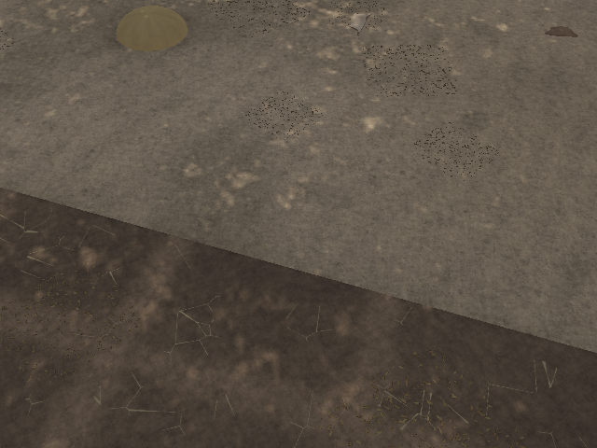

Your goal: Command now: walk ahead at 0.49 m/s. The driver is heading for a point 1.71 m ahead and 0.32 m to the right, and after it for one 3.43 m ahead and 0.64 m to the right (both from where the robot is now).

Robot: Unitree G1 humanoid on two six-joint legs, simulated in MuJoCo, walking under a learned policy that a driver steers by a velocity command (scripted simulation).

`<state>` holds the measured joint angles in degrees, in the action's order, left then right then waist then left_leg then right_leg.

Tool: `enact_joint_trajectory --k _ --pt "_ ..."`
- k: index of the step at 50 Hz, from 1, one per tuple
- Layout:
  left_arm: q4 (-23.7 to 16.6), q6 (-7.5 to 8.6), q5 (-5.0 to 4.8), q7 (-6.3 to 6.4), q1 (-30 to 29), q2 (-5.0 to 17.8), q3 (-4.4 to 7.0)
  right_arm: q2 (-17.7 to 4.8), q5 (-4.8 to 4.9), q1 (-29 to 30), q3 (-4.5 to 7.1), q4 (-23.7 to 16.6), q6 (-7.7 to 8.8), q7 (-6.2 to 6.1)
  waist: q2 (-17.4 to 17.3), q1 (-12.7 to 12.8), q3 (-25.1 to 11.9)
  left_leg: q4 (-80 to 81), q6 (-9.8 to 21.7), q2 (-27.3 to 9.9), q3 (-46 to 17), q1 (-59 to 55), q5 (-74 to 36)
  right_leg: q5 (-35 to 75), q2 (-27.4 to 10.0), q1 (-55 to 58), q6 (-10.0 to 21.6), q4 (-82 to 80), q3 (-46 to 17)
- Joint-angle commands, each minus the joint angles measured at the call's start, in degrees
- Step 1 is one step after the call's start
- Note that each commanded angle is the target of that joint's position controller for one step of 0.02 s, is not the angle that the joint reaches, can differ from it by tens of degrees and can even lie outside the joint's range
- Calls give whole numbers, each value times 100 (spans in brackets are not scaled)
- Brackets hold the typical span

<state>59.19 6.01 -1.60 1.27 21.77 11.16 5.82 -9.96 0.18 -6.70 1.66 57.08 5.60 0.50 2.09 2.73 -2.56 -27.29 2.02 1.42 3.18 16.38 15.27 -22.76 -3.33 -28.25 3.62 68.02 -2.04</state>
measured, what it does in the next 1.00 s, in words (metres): walks ahead: right foot, then left foot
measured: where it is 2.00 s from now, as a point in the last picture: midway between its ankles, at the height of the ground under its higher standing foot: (391, 224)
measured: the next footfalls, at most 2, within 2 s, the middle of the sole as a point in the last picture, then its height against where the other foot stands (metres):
right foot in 0.32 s outside the picture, level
left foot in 0.86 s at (286, 376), level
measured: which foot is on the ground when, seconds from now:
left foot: down 0.00-0.32, up 0.34-0.84, down 0.86-1.00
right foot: up 0.00-0.30, down 0.32-0.90, up 0.92-1.00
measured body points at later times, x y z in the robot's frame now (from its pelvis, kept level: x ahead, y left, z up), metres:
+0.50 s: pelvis +0.27 -0.07 +0.00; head +0.29 -0.08 +0.45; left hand +0.29 +0.16 -0.14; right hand +0.33 -0.31 -0.14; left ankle +0.24 +0.08 -0.65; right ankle +0.30 -0.15 -0.74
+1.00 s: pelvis +0.57 -0.01 +0.00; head +0.59 -0.01 +0.45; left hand +0.55 +0.22 -0.15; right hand +0.71 -0.25 -0.12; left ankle +0.62 +0.08 -0.74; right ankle +0.42 -0.15 -0.64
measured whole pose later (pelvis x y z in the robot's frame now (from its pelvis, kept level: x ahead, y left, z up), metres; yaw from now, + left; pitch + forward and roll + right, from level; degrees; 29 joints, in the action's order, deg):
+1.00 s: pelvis +0.57 -0.01 +0.00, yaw -1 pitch +1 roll +1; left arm 59.4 6.6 4.0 -3.5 23.1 10.3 2.7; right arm -11.4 -2.9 -7.2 3.2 51.9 6.5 0.7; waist 1.2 1.1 0.1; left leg -26.0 3.8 2.3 4.4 18.3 9.1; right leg -22.5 -1.2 -16.5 4.9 63.6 -2.8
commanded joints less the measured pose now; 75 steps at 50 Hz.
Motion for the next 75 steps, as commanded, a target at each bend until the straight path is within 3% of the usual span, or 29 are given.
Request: enact_joint_trajectory --k 1,8,12,14,15,16,17,18,19,20,22,24,28,36,40,42,44,45,46,47,48,50,52,56,59,62,70,73,75 --pt "-740 -4 9 -16 -755 409 22 -847 -31 -733 208 15 -42 -15 -803 -414 152 1139 1230 -2052 -2257 -1838 -2111 293 -493 -2496 -361 14 -37" --pt "-1109 -64 72 -160 -1976 166 -131 -1036 40 -974 315 110 -41 -123 -724 -414 519 1771 758 -1259 -733 -529 -2166 2267 -82 -663 -126 -2903 411" --pt "-1289 -118 38 -279 -2415 413 -137 -1141 157 -1347 385 299 -49 -102 -693 -401 620 1617 673 -1586 -742 -1262 -2173 2229 -6 -350 133 -3498 327" --pt "-1193 -134 74 -287 -1974 686 -33 -1218 149 -1285 410 299 -95 -97 -738 -69 320 913 511 -1524 -559 -1474 -3488 1906 245 540 290 -3644 535" --pt "-912 -113 646 -368 -887 561 -134 -800 -1014 -1359 180 342 117 304 -364 448 -302 421 538 -1327 -552 -1173 -3452 2748 102 1900 402 -3313 108" --pt "-587 -86 682 -359 220 1041 83 -849 -827 -1249 275 186 178 472 74 793 -1018 -1013 362 -681 -112 -554 -2236 2297 7 3546 705 -3181 112" --pt "-412 -65 536 -374 1215 1474 60 -60 -723 -2681 22 121 288 588 1663 353 -2393 -2790 91 435 -192 1635 1437 1462 -1436 6429 2139 -4168 -2726" --pt "-204 -25 619 -350 1671 1079 1 -510 -438 -1773 127 102 282 611 974 929 -1311 -4044 304 441 -1004 3028 1971 -807 -1471 6003 1682 -5192 -4078" --pt "-365 79 477 -279 784 1066 -14 -693 -350 -1080 152 -106 280 504 709 639 12 -4409 573 2 -1155 3425 1226 -1626 -1379 4498 1144 -5447 -3520" --pt "-512 89 359 -229 -78 903 -76 -917 -397 -960 210 -93 263 309 351 294 303 -4399 614 -369 -1007 2914 762 -1161 -1312 3285 1094 -5593 -3058" --pt "-542 65 444 -197 -618 269 -316 -467 -584 -1091 85 -114 225 152 190 -245 209 -4173 686 -735 -1119 2083 186 51 -1237 2161 1156 -5752 -2351" --pt "-589 82 527 -147 -791 34 -384 -235 -543 -1121 43 -128 117 153 -20 -422 226 -3903 520 -800 -1018 1905 36 661 -1088 1689 1166 -6029 -1811" --pt "-438 216 690 -255 -223 163 -331 -258 -525 -405 4 -387 17 224 12 -202 422 -2703 207 -929 -679 2466 -1418 1621 -869 1577 1276 -6112 -853" --pt "89 183 580 -605 1110 254 -339 -376 -458 961 30 -1009 -194 221 151 186 790 -772 115 -614 -307 2320 -2178 2572 -1056 2470 1314 -5793 -534" --pt "229 93 526 -526 1233 361 -287 -430 -384 1531 95 -1262 -229 189 207 220 827 -180 311 -465 -172 2229 -1287 3130 -1269 3585 1057 -5626 -521" --pt "200 48 518 -466 1042 515 -227 -569 -277 1441 181 -1308 -166 189 249 -61 644 49 514 -195 146 1252 -1337 4307 -1162 3486 853 -5248 -329" --pt "81 91 611 -445 993 448 -232 -972 -124 227 339 -1019 -24 141 -2 -524 -571 -671 1064 -196 31 -1469 -2140 5010 -433 2507 267 -3699 254" --pt "-39 177 708 -496 1741 -123 -429 -1062 -145 -1258 304 -691 -23 151 -1284 -713 -2101 -348 2206 -1432 -2154 -4544 -1656 2642 427 292 -184 -1868 327" --pt "-35 165 618 -629 1260 135 -361 -1028 -341 -2723 309 -169 -52 110 -1190 -1277 -2080 854 2366 -2249 -3994 -5081 -761 -1069 894 -813 -229 -232 28" --pt "-350 140 433 -633 135 288 -251 -1109 -429 -2595 403 -58 66 21 -669 -1337 -617 1160 1636 -2026 -3612 -4078 340 -717 475 -1744 101 440 -502" --pt "-425 182 429 -510 -346 389 -212 -1072 -315 -1806 424 -194 124 -31 -521 -1063 350 1333 1378 -1869 -2894 -2699 297 -136 22 -1814 209 428 -431" --pt "-402 162 636 -368 -161 1 -308 -370 -309 -1080 224 -302 96 -62 -406 -536 311 1662 1409 -1757 -2090 -1586 -668 506 -340 -1056 363 33 -447" --pt "-339 45 630 -374 21 -289 -344 -65 -359 -980 136 -366 104 -65 -329 -279 382 2000 1367 -1674 -1551 -1009 -1111 721 -419 -722 320 -187 -410" --pt "-561 -1 575 -536 -628 -95 -325 -105 -559 -1191 116 -348 228 19 -281 -282 556 2152 1283 -1490 -399 -751 -2158 2076 -446 -1145 136 -1405 -320" --pt "-863 -53 590 -619 -1305 -116 -370 -253 -572 -1399 94 -299 230 158 -459 -304 494 2026 1144 -1134 379 55 -2600 3205 -238 -206 67 -2095 164" --pt "-992 -37 544 -591 -1350 191 -316 -327 -649 -1798 81 -88 299 149 -242 -306 726 1575 1060 -1379 364 -1189 -2647 4159 -406 -1119 106 -2644 -439" --pt "-1324 -304 562 -553 -2873 35 -451 -250 -488 -3232 1 696 54 84 -133 -849 1346 1587 867 -1570 536 -3178 -2693 3261 -328 -1564 121 -4419 122" --pt "-1211 -285 567 -443 -2692 318 -367 -488 -493 -3149 66 619 35 5 -184 -703 1027 1126 700 -1568 777 -3680 -4215 2424 36 -1093 221 -4436 405" --pt "-980 -198 416 -365 -1580 737 -191 -786 -709 -2752 124 383 13 38 -270 -76 509 -93 405 -1440 1084 -2798 -5288 2617 397 834 425 -3981 644"
Keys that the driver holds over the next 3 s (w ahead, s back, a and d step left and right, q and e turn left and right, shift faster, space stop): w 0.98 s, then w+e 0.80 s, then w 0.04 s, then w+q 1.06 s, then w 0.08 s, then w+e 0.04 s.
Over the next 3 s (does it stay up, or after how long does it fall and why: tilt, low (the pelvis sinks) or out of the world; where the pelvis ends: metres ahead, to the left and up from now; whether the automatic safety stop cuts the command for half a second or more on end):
stays up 1.78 -0.36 -0.09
